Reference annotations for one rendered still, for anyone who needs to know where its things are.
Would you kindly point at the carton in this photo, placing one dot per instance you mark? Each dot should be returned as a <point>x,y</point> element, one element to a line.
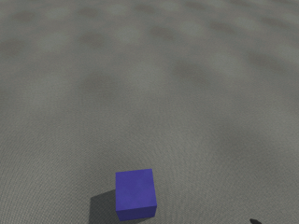
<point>135,196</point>

